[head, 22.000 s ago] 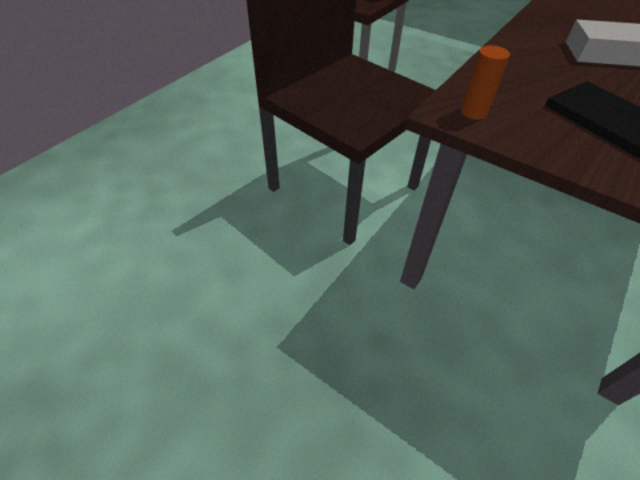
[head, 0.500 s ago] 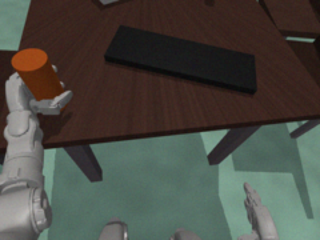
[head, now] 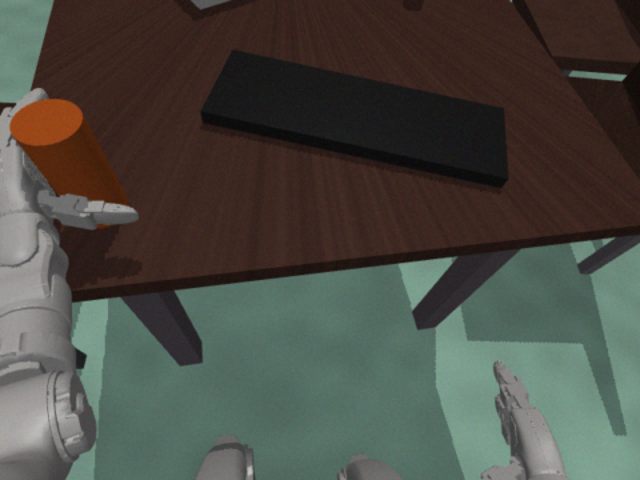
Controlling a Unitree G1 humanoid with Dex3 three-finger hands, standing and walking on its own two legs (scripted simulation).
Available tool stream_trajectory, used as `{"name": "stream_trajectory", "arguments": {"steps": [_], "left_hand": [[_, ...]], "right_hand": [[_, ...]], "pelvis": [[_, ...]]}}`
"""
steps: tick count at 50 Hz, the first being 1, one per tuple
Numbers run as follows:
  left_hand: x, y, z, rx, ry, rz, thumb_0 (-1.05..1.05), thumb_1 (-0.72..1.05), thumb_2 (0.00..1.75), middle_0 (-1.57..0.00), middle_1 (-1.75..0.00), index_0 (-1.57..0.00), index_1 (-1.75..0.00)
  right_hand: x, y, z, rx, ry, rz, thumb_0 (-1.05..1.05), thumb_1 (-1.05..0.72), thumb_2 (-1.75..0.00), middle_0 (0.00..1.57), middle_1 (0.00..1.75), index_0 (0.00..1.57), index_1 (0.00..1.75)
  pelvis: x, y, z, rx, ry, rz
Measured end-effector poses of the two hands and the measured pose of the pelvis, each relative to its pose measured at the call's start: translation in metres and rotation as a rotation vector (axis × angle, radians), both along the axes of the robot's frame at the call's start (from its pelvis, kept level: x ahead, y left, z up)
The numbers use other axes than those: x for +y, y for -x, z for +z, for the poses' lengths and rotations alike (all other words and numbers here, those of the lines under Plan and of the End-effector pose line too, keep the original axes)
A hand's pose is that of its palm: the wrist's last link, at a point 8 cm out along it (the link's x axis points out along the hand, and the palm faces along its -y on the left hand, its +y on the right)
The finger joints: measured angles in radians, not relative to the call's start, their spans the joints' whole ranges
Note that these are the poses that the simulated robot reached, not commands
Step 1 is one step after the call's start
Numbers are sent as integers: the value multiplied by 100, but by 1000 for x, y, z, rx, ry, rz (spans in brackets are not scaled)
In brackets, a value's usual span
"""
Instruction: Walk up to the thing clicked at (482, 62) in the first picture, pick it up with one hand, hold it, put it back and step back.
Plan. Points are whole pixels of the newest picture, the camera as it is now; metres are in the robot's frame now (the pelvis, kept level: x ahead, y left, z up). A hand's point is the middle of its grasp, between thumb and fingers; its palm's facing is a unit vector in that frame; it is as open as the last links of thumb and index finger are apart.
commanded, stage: withdraw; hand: left
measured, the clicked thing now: (78, 170) +0.46 +0.25 +0.09
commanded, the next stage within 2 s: rise in 0.18 s
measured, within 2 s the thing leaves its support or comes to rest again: neither
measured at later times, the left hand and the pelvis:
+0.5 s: hand out of the picture +0.43 +0.39 +0.14, palm faces +0.45 -0.86 -0.23, open 17.4 cm; pelvis +0.00 +0.01 +0.02, yaw +1 degrees
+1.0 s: hand out of the picture +0.28 +0.32 +0.14, palm faces +0.40 -0.82 -0.41, open 17.5 cm; pelvis +0.01 +0.01 +0.04, yaw +1 degrees
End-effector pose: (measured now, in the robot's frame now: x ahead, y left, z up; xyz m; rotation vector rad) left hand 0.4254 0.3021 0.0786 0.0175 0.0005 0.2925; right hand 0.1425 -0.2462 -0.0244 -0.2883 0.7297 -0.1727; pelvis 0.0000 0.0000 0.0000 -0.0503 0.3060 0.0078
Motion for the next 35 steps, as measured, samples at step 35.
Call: {"name": "stream_trajectory", "arguments": {"steps": [35], "left_hand": [[171, 84, 99, 268, -247, 397, -1, -59, 2, -8, -4, -8, -4]], "right_hand": [[-2, -7, -5, 102, -39, -34, -1, 50, -7, 6, 5, 6, 5]], "pelvis": [[12, -8, 29, -80, 1, 18]]}}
